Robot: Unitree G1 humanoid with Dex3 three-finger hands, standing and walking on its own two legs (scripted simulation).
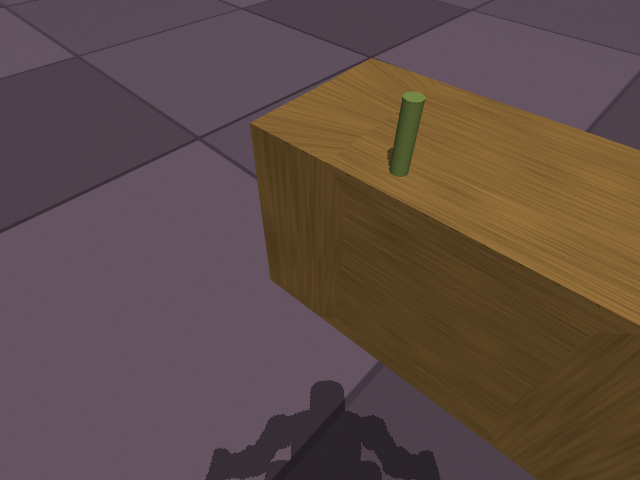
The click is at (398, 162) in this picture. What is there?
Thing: slim round
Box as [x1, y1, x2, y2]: [389, 91, 424, 176]
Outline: 418,92 406,92 403,94 389,168 389,171 396,176 403,176 408,171 424,101 424,96
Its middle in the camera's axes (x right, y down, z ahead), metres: +0.19 -0.23 +0.84
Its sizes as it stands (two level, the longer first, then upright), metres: 0.045 0.045 0.183
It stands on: a support 0.70 m high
